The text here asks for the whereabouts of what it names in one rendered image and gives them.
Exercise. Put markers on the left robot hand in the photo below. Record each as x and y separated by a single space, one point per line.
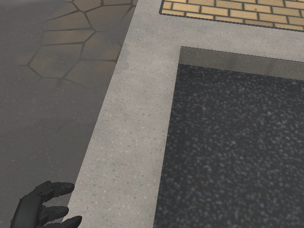
31 213

